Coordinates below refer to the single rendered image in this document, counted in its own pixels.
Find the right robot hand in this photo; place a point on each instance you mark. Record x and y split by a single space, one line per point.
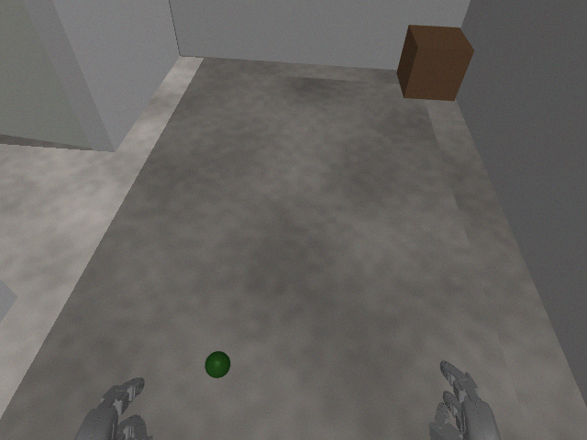
474 417

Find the left robot hand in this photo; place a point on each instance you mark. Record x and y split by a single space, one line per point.
101 423

